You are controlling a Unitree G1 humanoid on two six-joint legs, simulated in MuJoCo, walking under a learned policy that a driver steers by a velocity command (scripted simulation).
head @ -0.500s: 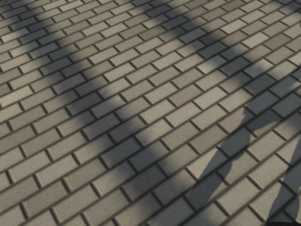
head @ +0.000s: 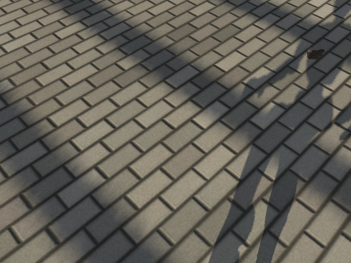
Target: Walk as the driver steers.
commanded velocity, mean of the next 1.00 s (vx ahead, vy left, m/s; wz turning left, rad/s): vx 0.50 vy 0.00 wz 0.00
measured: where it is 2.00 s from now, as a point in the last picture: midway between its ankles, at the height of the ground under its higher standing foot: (148, 128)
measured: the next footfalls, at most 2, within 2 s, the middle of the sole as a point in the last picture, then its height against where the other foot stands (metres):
right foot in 0.18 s outside the picture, level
left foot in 0.70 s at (144, 242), level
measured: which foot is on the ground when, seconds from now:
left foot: down 0.00-0.18, up 0.20-0.68, down 0.70-1.00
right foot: up 0.00-0.16, down 0.18-0.70, up 0.72-1.00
